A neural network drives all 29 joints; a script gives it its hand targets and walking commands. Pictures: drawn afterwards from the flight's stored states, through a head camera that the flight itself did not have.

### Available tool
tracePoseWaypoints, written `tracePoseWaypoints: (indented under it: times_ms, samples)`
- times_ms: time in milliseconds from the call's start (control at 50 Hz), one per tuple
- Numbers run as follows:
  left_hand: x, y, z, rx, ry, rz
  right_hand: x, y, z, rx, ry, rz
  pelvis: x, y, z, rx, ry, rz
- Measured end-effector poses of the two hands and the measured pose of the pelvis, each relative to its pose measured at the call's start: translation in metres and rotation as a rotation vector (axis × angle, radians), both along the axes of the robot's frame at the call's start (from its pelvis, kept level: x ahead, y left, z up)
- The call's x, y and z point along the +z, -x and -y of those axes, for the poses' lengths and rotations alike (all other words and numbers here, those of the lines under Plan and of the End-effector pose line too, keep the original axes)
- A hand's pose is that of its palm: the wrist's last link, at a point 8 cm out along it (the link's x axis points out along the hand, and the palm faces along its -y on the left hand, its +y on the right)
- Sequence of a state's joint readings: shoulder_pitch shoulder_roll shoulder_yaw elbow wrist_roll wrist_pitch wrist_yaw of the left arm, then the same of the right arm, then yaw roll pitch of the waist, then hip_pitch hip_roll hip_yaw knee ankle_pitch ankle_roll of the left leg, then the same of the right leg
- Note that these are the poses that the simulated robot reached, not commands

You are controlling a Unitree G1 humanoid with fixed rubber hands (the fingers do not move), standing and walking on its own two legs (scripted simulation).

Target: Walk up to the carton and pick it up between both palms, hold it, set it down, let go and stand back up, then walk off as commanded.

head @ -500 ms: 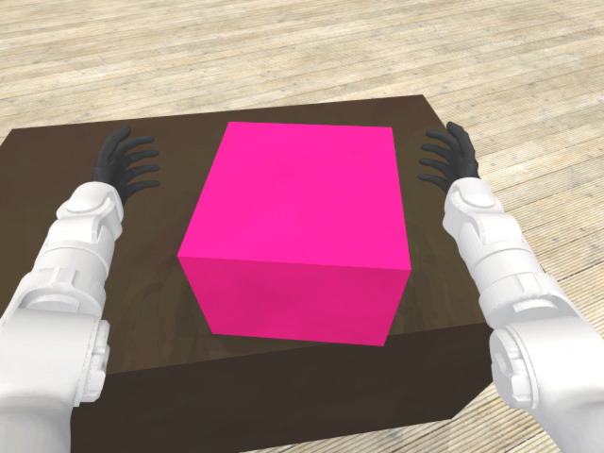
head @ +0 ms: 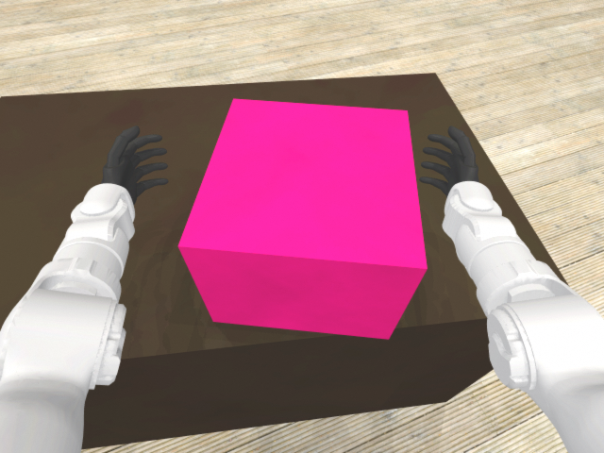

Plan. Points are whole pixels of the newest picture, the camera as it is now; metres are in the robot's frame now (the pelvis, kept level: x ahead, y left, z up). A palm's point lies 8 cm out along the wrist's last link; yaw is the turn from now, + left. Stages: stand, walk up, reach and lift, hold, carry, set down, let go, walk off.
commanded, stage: reach and lift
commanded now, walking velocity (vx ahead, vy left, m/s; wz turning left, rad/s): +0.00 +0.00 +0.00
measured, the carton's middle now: (309, 216) +0.45 -0.02 +0.02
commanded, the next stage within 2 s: none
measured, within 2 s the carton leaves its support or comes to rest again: neither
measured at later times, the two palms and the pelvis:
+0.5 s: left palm (139, 208) +0.46 +0.23 +0.06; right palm (437, 202) +0.43 -0.20 +0.06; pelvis +0.00 +0.01 -0.01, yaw +0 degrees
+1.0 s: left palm (166, 209) +0.46 +0.19 +0.05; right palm (436, 204) +0.43 -0.20 +0.06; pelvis -0.01 +0.02 -0.01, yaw +0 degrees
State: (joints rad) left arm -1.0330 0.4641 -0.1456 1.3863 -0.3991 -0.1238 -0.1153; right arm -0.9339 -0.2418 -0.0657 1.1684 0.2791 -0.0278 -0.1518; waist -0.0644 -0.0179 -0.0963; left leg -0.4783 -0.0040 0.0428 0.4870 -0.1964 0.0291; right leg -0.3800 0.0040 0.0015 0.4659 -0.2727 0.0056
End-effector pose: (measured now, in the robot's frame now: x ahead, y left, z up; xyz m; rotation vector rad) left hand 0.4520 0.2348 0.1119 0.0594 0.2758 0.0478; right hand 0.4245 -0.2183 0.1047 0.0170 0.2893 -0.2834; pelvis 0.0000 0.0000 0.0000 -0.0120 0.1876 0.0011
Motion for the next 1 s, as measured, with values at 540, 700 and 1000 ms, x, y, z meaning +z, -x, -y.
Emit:
tracePoseWaypoints:
  times_ms: [540, 700, 1000]
  samples:
    - [-0.055, -0.009, 0.005, 0.009, 0.039, -0.006, -0.04, -0.006, -0.018, 0.03, 0.042, -0.006, -0.01, 0.003, -0.015, 0.001, 0.029, -0.186]
    - [-0.057, -0.006, 0.02, -0.014, 0.062, -0.004, -0.039, -0.002, -0.019, 0.021, 0.043, -0.006, -0.01, 0.005, -0.015, 0.001, 0.031, -0.182]
    - [-0.059, -0.005, 0.041, -0.064, 0.03, -0.003, -0.04, -0.001, -0.021, -0.011, 0.015, -0.007, -0.01, 0.005, -0.015, 0.001, 0.031, -0.182]
